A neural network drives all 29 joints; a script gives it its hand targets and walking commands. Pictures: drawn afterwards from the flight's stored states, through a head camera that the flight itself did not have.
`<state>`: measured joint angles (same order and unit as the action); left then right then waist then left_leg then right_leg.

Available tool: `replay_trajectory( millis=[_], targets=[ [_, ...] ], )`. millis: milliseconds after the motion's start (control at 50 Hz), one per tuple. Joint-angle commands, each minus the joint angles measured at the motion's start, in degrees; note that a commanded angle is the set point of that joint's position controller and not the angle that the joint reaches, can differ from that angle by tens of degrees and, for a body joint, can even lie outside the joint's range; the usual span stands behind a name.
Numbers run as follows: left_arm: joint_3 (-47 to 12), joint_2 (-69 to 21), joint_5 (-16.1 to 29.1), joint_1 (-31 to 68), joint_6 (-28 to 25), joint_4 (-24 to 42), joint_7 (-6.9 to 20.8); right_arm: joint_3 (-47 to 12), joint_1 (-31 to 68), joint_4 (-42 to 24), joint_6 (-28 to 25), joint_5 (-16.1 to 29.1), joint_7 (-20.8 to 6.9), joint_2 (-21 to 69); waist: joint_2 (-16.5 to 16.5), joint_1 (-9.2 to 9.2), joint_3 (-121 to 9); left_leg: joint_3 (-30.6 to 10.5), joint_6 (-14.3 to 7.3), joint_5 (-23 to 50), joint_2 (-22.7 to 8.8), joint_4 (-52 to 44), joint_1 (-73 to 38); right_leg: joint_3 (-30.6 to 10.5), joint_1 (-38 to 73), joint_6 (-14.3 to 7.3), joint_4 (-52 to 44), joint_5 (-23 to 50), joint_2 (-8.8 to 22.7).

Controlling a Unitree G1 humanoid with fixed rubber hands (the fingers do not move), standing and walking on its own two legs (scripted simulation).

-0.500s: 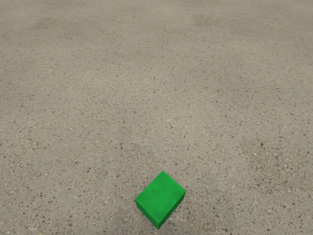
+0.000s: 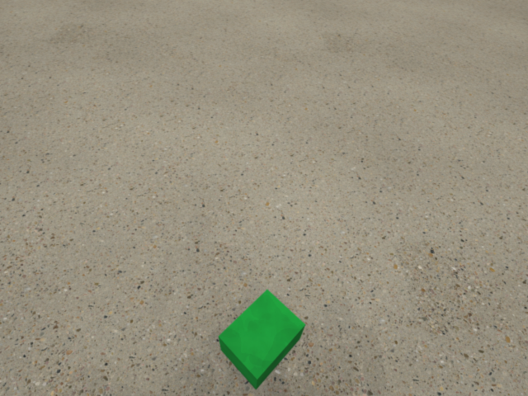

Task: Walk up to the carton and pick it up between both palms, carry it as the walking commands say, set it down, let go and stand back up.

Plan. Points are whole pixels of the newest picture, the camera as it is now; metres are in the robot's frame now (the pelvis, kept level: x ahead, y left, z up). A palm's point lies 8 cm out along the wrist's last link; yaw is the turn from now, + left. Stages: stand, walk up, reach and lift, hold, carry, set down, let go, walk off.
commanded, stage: walk up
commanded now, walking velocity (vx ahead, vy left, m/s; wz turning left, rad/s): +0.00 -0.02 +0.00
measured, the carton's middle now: (261, 337) +0.43 -0.01 -0.70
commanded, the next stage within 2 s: none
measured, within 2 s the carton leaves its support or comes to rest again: neither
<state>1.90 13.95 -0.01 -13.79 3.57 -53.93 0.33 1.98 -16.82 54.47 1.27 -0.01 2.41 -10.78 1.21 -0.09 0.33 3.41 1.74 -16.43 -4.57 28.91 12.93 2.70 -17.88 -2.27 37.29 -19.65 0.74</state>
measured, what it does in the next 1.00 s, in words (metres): steps on the spot: right foot, then left foot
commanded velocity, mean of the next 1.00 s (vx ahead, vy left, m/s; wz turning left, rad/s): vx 0.00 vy -0.01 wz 0.09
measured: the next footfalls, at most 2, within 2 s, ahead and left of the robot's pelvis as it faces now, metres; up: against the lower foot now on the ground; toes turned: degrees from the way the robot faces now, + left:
right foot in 0.04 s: +0.05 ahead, -0.12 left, +0.00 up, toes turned -4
left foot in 0.32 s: +0.01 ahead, +0.13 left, +0.00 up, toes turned +3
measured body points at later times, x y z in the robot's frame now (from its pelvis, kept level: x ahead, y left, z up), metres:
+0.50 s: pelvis +0.00 -0.01 +0.00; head +0.00 -0.01 +0.45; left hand +0.07 +0.23 -0.14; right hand +0.02 -0.24 -0.15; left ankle -0.03 +0.13 -0.74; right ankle +0.01 -0.12 -0.74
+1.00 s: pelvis -0.01 +0.00 -0.01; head -0.01 +0.02 +0.44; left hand +0.03 +0.25 -0.16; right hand +0.04 -0.23 -0.14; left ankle -0.03 +0.12 -0.74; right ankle +0.00 -0.12 -0.73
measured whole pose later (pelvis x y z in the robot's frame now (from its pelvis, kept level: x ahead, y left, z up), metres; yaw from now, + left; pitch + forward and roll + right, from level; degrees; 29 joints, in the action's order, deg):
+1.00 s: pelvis -0.01 +0.00 -0.01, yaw +3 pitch -1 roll -2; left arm 3.8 12.3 0.0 -13.8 1.4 -54.0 -1.0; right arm 0.8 -16.9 52.7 1.2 0.0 1.0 -9.3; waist 0.8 0.0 2.2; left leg -0.7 1.2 -19.3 -3.2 34.7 14.1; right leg 6.0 -14.0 -1.4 32.1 -17.6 0.2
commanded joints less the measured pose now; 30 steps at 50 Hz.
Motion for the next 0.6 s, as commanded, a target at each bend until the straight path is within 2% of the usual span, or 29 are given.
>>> replay_trajectory(
  millis=[0,20,40,60,80,100,120,140,160,180,200,220,240,260,280,300,320,340,360,380,420,440,460,480,500,520,540,560,580],
  targets=[
    [1.0,4.4,-1.1,-7.1,-4.3,-1.7,-1.1,0.3,-5.6,-2.0,-0.6,-1.0,-0.9,-3.0,0.7,-0.93,-6.7,-3.0,-2.8,8.5,-0.7,0.3,5.0,-8.0,20.5,1.3,-17.9,20.0,8.7],
    [2.3,7.8,-1.4,-5.6,-3.6,-0.7,-0.8,0.3,-6.1,-3.3,-0.3,-1.1,-0.6,-2.9,12.6,0.05,-3.1,0.8,-1.4,-8.1,0.4,5.2,7.7,-13.5,16.0,-2.4,-21.4,18.7,14.9],
    [1.0,5.6,-1.9,-3.0,-4.0,0.1,-1.2,-0.2,-3.9,-2.5,1.1,-1.2,-0.8,-1.7,6.4,-0.59,-3.1,-1.6,-1.2,-13.2,1.4,8.2,5.0,-19.1,7.6,-5.3,-23.3,11.9,18.9],
    [0.7,5.5,-1.7,-1.6,-3.4,-0.2,-1.4,0.5,-2.9,-3.1,1.4,-0.8,-0.6,-2.7,8.0,0.2,-0.6,-3.5,-0.9,-12.3,1.1,11.3,4.6,-16.4,5.9,-4.6,-24.6,7.0,15.3],
    [0.6,4.6,-1.5,0.4,-3.7,0.4,-1.5,0.3,-4.4,-1.0,1.3,-1.0,-0.8,-3.5,7.3,0.34,1.7,-3.3,-0.4,-10.6,1.2,10.7,5.5,-14.7,5.2,-4.4,-25.4,6.4,14.8],
    [0.6,2.8,-1.0,0.4,-4.1,1.2,-1.6,0.3,-4.3,-1.2,1.4,-1.1,-1.1,-2.6,3.4,0.57,0.9,-2.9,-0.7,-9.5,1.4,12.9,6.2,-12.2,6.9,-5.1,-24.7,11.0,14.3],
    [0.0,3.0,-1.1,0.4,-4.8,0.9,-2.1,0.3,-5.2,-0.7,1.3,-1.4,-1.2,-2.7,2.0,0.74,-0.2,-3.7,-0.8,-10.2,1.6,12.5,7.9,-12.8,9.9,-4.6,-22.7,18.1,15.0],
    [0.3,3.0,-1.0,0.3,-4.9,0.5,-2.1,-0.1,-6.2,-0.5,0.9,-1.3,-1.2,-2.4,5.1,0.94,-1.2,-3.6,-0.3,-10.3,1.4,12.9,6.6,-10.9,9.6,-5.2,-21.9,20.9,14.8],
    [0.3,3.3,-1.1,-1.1,-5.3,0.2,-1.8,-0.4,-6.0,-0.1,1.1,-1.3,-1.2,-2.5,4.9,0.47,-2.1,-3.9,-0.3,-10.4,1.2,12.3,5.9,-10.9,11.0,-5.2,-21.0,25.6,14.6],
    [0.3,2.7,-1.3,-1.2,-5.4,-0.2,-1.8,-0.7,-5.9,0.0,1.0,-1.1,-0.8,-1.6,3.8,0.78,-3.8,-3.0,-0.5,-9.9,1.8,9.6,3.9,-11.2,12.0,-4.6,-20.6,25.3,14.0],
    [0.5,4.0,-1.3,1.3,-5.1,0.2,-2.0,-0.2,-4.7,0.1,0.9,-1.2,-0.8,-3.0,2.1,1.21,-3.0,-3.1,-0.8,-6.8,1.2,7.1,3.6,-9.7,10.7,-5.1,-18.8,25.4,14.1],
    [1.0,4.1,-1.2,-1.4,-4.9,-0.8,-2.1,-0.8,-5.1,-0.2,0.6,-1.2,-0.8,-1.5,1.9,0.91,-2.8,-1.3,-0.7,-4.1,2.1,2.1,1.9,-9.0,11.8,-4.6,-18.5,21.2,13.3],
    [1.1,3.4,-0.9,-2.0,-4.7,-0.6,-2.1,-1.1,-5.1,0.2,0.1,-1.0,-0.8,-1.2,1.6,0.9,-1.7,-0.5,-0.2,-1.2,1.9,-3.9,1.9,-6.6,12.2,-3.9,-16.3,20.1,11.7],
    [1.0,4.6,-1.0,-1.4,-4.2,-1.0,-1.9,-0.8,-5.7,0.6,-0.3,-1.0,-0.8,-2.0,3.0,1.07,-1.5,0.8,0.1,4.3,2.9,-8.7,-1.2,-6.3,11.2,-3.2,-14.5,21.0,10.4],
    [0.9,3.1,-0.4,-2.0,-4.1,-0.2,-2.0,-0.7,-6.3,1.9,-1.0,-1.0,-0.7,-2.3,-0.7,0.69,-3.0,-0.9,0.0,10.7,0.2,-10.1,-2.5,-4.6,10.6,-2.3,-11.4,20.7,9.2],
    [0.1,1.9,-0.8,-2.5,-4.1,-0.2,-1.8,0.0,-6.1,2.6,-1.0,-1.1,-0.7,-3.9,-2.8,-0.53,-1.7,-2.9,-0.9,19.0,-1.9,-9.3,-4.9,-2.8,9.0,-0.4,-10.9,18.7,6.7],
    [0.3,1.4,-0.7,-3.4,-3.8,-0.1,-1.6,0.3,-6.2,2.1,-1.3,-1.2,-0.7,-5.9,-6.4,-0.94,-2.1,-5.6,-1.7,21.4,-4.1,-8.9,-4.1,-2.5,7.4,0.4,-11.1,13.2,4.6],
    [0.3,1.2,-0.5,-3.5,-3.8,0.0,-1.7,0.4,-3.8,2.3,-1.1,-1.1,-0.8,-6.3,-6.1,-1.08,0.9,-6.8,-2.1,17.2,-4.0,-9.3,-2.2,-3.0,7.3,0.8,-12.5,13.7,3.8],
    [0.4,0.9,-1.0,-2.1,-3.8,-0.2,-1.6,-0.6,-2.8,2.3,-1.5,-1.1,-1.0,-4.2,-7.2,-1.08,3.4,-5.5,-2.2,17.0,-3.0,-9.8,-0.5,-3.4,8.6,0.7,-13.1,14.3,4.5],
    [0.7,2.7,-0.8,-2.8,-4.1,-1.0,-1.6,-0.5,-3.7,2.5,-1.8,-0.9,-1.0,-3.9,-3.1,-1.09,-0.1,-4.7,-1.3,16.5,-2.1,-8.9,-0.6,-3.3,10.9,0.3,-12.6,16.2,5.4],
    [1.0,1.2,-0.7,-3.3,-3.7,-1.8,-1.6,-1.3,-5.8,3.2,-2.1,-1.0,-0.8,-2.3,-3.8,-0.76,0.4,-4.6,-1.7,11.7,-1.9,-10.9,0.9,-4.3,13.7,0.3,-13.2,18.4,6.3],
    [1.0,2.5,-0.7,-2.3,-3.8,-1.0,-1.6,-1.1,-2.7,3.2,-2.1,-0.9,-0.8,-3.6,-7.3,-0.73,-0.4,-4.0,-1.7,11.9,-1.3,-11.0,0.2,-3.9,13.1,0.0,-12.6,18.2,6.7],
    [2.7,3.2,-2.2,-1.7,-3.5,0.5,-2.1,-0.2,-2.6,1.6,-2.4,-1.5,-0.5,-3.1,-4.5,0.2,1.3,-2.6,-0.7,15.7,-3.8,-7.5,0.9,-1.2,10.4,1.3,-11.6,25.3,4.5],
    [3.1,4.3,-2.1,-0.5,-3.5,2.1,-2.5,0.2,-3.2,0.4,-2.4,-1.3,-1.0,-4.5,-2.5,0.37,-1.1,-4.3,-0.5,20.5,-3.8,-4.3,2.7,1.4,12.5,1.2,-9.6,24.2,5.1],
    [3.6,4.3,-1.7,0.0,-3.0,1.7,-2.7,0.1,-2.8,0.4,-2.3,-1.2,-0.9,-4.2,-3.7,0.19,2.4,-5.4,-0.2,18.2,-3.7,-4.4,6.5,1.0,13.4,1.1,-10.3,23.6,4.9],
    [3.5,4.0,-1.7,-0.9,-3.0,2.1,-2.7,0.2,-3.3,-0.5,-2.3,-1.2,-1.1,-4.3,-2.8,0.18,2.1,-4.4,-0.2,17.1,-3.1,-4.1,7.3,1.4,14.3,0.9,-10.0,25.1,5.6],
    [3.3,3.6,-1.7,-1.1,-2.8,1.7,-2.9,0.1,-4.5,-0.4,-2.0,-1.4,-1.1,-3.3,-6.7,0.18,2.1,-3.5,0.1,13.6,-2.8,-3.7,8.2,1.5,13.5,0.2,-9.7,22.2,6.0],
    [3.3,5.1,-1.9,-1.0,-3.0,1.4,-2.8,0.1,-2.2,-1.6,-1.8,-1.6,-1.4,-3.7,-5.3,-0.04,3.3,-2.9,0.9,7.5,-1.7,-3.5,9.1,0.4,13.6,-0.5,-11.2,20.4,6.9],
    [3.1,3.4,-2.0,-0.5,-3.0,1.2,-2.7,0.2,-2.2,-1.7,-1.5,-1.1,-1.2,-3.3,-4.8,0.27,2.4,-3.9,-0.6,6.4,-1.9,-3.3,9.4,0.2,13.9,-0.1,-12.1,17.2,6.8]
  ],
)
